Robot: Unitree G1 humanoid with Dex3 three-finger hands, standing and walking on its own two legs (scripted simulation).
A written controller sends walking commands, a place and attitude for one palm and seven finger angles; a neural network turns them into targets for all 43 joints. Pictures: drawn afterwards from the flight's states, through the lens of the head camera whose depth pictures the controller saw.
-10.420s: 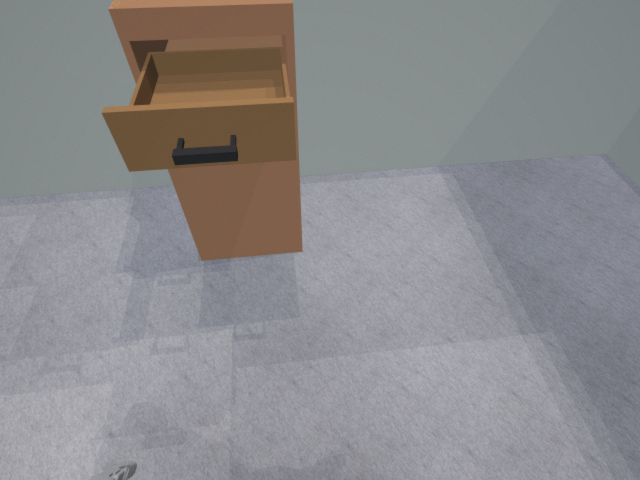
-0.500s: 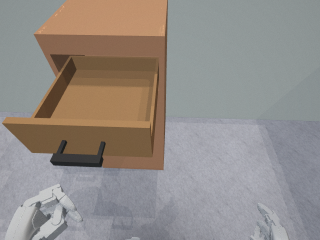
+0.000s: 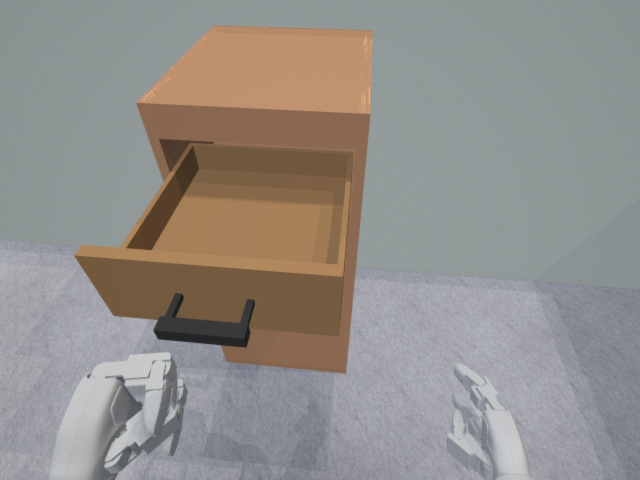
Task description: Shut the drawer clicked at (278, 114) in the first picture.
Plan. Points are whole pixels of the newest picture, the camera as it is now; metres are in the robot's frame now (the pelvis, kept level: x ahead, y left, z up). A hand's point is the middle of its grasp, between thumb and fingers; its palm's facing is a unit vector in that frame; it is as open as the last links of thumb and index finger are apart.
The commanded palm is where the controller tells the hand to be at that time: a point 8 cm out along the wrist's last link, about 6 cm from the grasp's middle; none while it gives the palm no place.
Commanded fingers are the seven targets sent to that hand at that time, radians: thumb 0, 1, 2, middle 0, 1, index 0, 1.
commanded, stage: raise the hand and make a fist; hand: left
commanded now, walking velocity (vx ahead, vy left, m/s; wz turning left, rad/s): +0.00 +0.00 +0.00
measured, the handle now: (208, 317) +0.31 +0.19 +0.04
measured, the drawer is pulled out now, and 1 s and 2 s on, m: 0.29 0.29 0.29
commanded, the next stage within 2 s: bring the fist close to the handle in 0.42 s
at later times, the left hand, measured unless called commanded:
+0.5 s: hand (190, 416) +0.15 +0.14 +0.13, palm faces +0.05 -0.99 -0.12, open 3.3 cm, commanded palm +0.10 +0.20 +0.14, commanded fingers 0.00 0.90 0.90 -1.40 -1.60 -1.40 -1.60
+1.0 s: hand (202, 404) +0.18 +0.15 +0.09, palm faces +0.03 -1.00 -0.07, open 3.3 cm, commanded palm +0.15 +0.20 +0.09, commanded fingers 0.00 0.90 0.90 -1.40 -1.60 -1.40 -1.60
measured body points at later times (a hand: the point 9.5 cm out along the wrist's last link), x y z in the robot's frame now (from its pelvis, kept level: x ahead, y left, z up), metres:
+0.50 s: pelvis +0.00 -0.03 +0.00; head -0.01 -0.05 +0.45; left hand +0.14 +0.19 +0.13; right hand +0.19 -0.25 -0.05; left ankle +0.01 +0.08 -0.70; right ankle -0.01 -0.11 -0.70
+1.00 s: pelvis +0.00 -0.04 +0.00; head +0.02 -0.05 +0.45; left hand +0.17 +0.20 +0.09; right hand +0.19 -0.27 -0.06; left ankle +0.01 +0.08 -0.70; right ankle -0.01 -0.11 -0.70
